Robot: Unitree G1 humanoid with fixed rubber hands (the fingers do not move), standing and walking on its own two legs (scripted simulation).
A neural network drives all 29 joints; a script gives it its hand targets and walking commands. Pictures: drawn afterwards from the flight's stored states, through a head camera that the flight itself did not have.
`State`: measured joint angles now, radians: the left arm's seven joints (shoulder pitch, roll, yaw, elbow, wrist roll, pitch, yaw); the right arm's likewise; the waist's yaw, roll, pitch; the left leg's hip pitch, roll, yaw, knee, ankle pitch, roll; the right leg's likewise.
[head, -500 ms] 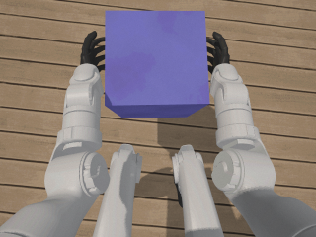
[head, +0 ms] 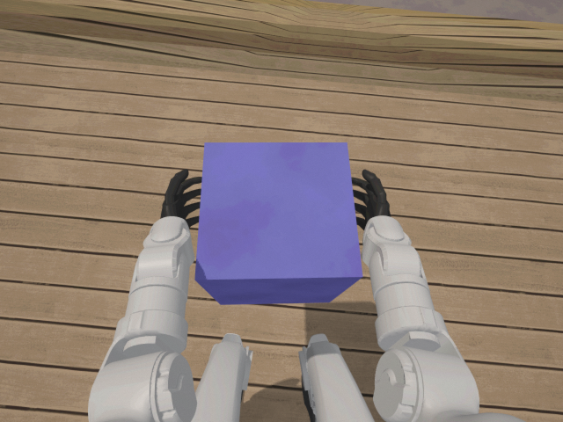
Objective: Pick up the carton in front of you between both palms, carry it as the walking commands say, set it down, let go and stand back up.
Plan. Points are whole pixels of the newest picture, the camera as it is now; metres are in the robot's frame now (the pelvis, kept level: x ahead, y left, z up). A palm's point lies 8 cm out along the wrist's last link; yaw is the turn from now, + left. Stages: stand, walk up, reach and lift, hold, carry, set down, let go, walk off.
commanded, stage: reach and lift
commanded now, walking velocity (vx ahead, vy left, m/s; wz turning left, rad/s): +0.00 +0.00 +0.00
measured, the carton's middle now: (275, 233) +0.40 +0.01 -0.10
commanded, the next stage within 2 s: hold in 1.64 s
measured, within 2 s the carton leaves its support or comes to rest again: neither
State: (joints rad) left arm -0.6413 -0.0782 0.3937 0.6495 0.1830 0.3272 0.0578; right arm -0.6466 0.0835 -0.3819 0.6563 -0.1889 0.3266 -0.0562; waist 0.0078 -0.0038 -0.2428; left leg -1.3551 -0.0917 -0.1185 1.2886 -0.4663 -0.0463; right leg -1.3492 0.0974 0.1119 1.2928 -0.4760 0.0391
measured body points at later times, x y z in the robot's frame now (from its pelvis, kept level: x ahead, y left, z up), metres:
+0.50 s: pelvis +0.05 +0.00 +0.12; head +0.06 +0.00 +0.57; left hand +0.37 +0.16 +0.11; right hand +0.36 -0.15 +0.11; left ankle +0.06 +0.13 -0.60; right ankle +0.06 -0.13 -0.60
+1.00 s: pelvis +0.04 +0.00 +0.14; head +0.01 +0.00 +0.59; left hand +0.35 +0.15 +0.16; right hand +0.35 -0.15 +0.16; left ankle +0.06 +0.13 -0.60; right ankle +0.06 -0.13 -0.60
